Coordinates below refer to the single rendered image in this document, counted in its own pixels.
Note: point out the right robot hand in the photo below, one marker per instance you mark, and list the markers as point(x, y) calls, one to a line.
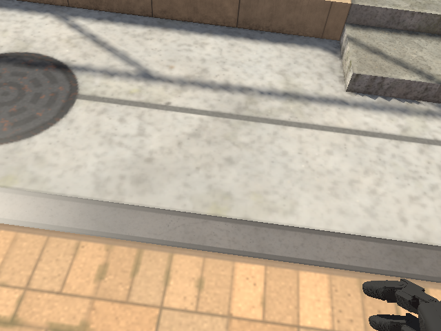
point(409, 296)

